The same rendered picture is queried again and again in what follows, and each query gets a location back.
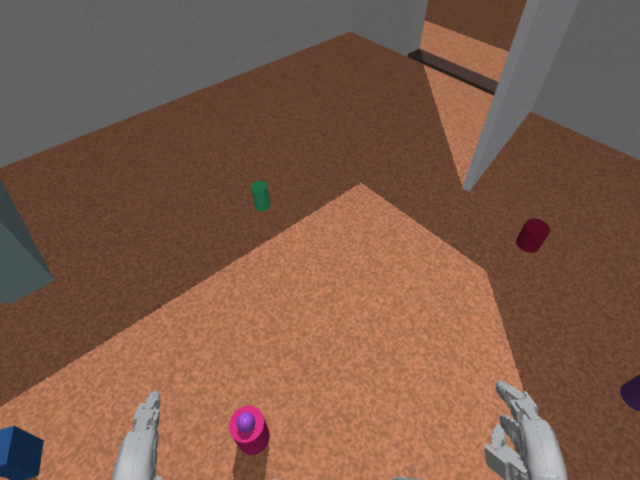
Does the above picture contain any sofa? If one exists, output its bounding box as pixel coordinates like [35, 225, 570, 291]
[0, 179, 54, 305]

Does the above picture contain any left robot hand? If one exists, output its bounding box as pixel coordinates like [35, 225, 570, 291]
[112, 391, 162, 480]

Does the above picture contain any right robot hand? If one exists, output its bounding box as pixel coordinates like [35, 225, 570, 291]
[484, 380, 568, 480]

